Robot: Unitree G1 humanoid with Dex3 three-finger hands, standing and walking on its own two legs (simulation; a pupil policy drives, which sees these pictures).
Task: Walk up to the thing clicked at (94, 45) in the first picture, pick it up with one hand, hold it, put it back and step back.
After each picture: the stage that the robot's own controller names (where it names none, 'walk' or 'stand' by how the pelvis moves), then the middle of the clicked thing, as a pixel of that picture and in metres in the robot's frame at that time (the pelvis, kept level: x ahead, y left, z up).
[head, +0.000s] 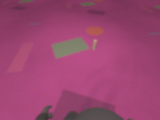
stand; (94, 45) +1.58 -0.08 -0.65
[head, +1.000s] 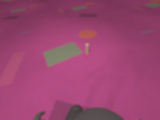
walk; (87, 49) +1.46 +0.19 -0.64
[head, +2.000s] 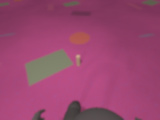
walk; (78, 60) +0.97 +0.28 -0.64
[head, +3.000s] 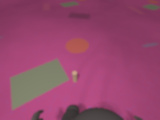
walk; (74, 76) +0.63 +0.21 -0.63
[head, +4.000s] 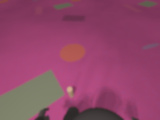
stand; (70, 92) +0.38 +0.24 -0.63
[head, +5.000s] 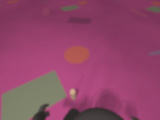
stand; (73, 94) +0.37 +0.20 -0.64
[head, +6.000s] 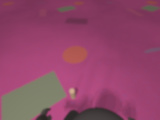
stand; (72, 94) +0.38 +0.22 -0.66
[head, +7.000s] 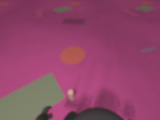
stand; (71, 95) +0.37 +0.22 -0.66
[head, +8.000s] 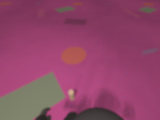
stand; (71, 95) +0.37 +0.21 -0.66
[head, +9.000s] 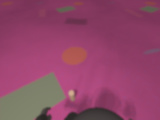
stand; (72, 95) +0.36 +0.21 -0.66
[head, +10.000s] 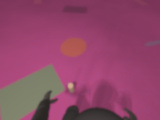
go down; (71, 88) +0.38 +0.21 -0.64
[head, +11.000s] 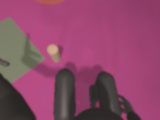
go down; (55, 55) +0.44 +0.27 -0.23
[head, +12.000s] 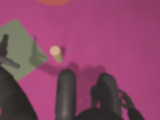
close in; (57, 55) +0.43 +0.27 -0.24
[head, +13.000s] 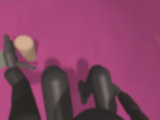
close in; (28, 51) +0.41 +0.32 -0.15
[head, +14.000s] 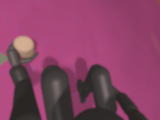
lift; (27, 51) +0.40 +0.32 -0.15
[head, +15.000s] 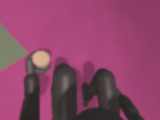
lift; (42, 62) +0.31 +0.29 -0.14
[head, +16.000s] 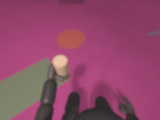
lift; (63, 71) +0.32 +0.19 +0.04
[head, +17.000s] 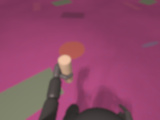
hold; (67, 71) +0.33 +0.17 +0.04
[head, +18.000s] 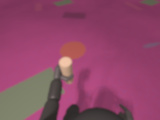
crouch; (67, 72) +0.32 +0.17 +0.03
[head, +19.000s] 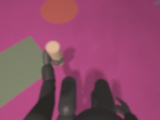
crouch; (57, 56) +0.42 +0.23 -0.05
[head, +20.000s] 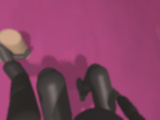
lower; (19, 48) +0.42 +0.33 -0.16
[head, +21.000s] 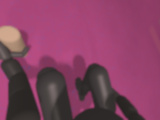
lower; (16, 45) +0.43 +0.34 -0.16
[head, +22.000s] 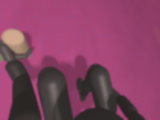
lower; (20, 47) +0.42 +0.33 -0.16
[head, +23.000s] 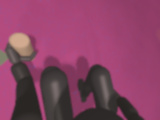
lower; (25, 50) +0.41 +0.32 -0.16
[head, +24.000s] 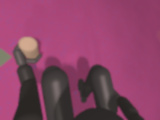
loosen; (31, 53) +0.40 +0.30 -0.16
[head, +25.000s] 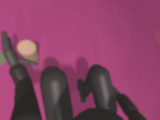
withdraw; (30, 54) +0.39 +0.30 -0.16
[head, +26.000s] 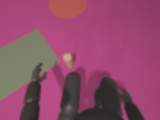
walk; (68, 61) +0.44 +0.23 -0.31
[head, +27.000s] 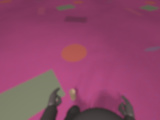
stand; (72, 95) +0.37 +0.19 -0.59
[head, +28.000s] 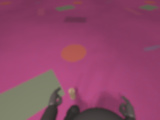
stand; (72, 94) +0.38 +0.20 -0.60
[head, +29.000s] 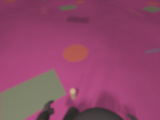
stand; (73, 94) +0.38 +0.19 -0.63
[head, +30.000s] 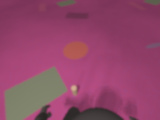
walk; (74, 90) +0.39 +0.19 -0.65
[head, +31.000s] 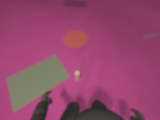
walk; (77, 76) +0.53 +0.15 -0.63
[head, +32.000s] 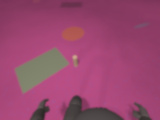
walk; (75, 61) +0.82 +0.27 -0.62
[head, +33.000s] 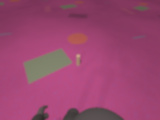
stand; (78, 60) +1.04 +0.22 -0.64
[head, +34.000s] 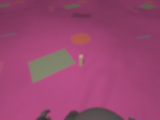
stand; (81, 60) +1.04 +0.19 -0.66
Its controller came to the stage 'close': yes
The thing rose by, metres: 0.68
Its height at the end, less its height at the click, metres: +0.00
